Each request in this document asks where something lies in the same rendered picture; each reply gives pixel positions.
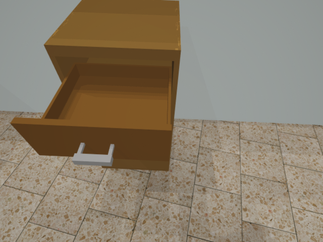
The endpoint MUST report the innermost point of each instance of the cabinet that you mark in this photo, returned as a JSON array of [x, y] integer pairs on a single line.
[[126, 32]]

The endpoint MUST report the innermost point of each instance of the drawer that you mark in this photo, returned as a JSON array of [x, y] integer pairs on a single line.
[[103, 104]]

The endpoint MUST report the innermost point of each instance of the handle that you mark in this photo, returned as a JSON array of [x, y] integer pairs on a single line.
[[93, 159]]

